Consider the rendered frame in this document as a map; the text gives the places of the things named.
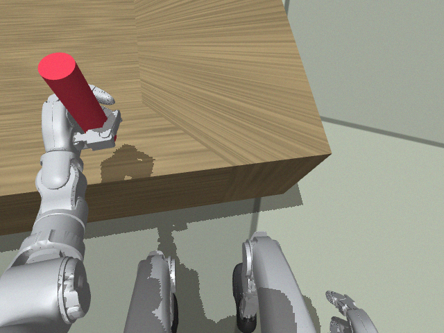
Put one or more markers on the right robot hand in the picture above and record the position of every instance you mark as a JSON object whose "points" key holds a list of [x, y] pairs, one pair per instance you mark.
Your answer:
{"points": [[358, 320]]}

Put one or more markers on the left robot hand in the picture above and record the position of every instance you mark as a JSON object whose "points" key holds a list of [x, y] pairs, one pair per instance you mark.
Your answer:
{"points": [[60, 131]]}

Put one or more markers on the left robot arm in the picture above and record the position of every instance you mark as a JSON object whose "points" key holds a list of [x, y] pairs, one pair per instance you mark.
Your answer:
{"points": [[45, 289]]}

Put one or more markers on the right robot foot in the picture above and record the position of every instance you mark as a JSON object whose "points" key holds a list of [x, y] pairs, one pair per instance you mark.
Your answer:
{"points": [[245, 325]]}

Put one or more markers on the can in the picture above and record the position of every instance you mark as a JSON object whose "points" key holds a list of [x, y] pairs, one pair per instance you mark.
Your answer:
{"points": [[64, 77]]}

